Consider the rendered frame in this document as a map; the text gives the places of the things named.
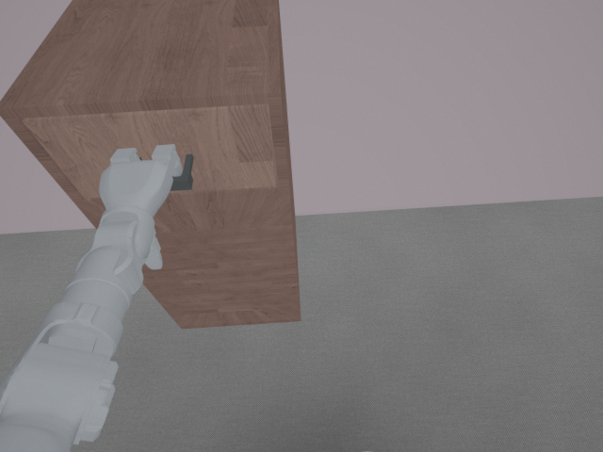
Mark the cabinet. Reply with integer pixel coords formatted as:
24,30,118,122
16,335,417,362
0,0,301,329

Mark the left robot upper arm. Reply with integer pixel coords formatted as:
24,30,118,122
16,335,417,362
0,343,119,452

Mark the robot left hand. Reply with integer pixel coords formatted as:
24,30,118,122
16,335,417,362
99,144,183,269

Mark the drawer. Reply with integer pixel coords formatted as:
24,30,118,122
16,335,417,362
23,104,276,199

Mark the handle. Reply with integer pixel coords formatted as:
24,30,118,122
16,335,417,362
139,154,194,191

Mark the robot left forearm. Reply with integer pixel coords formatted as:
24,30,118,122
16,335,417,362
0,205,155,413

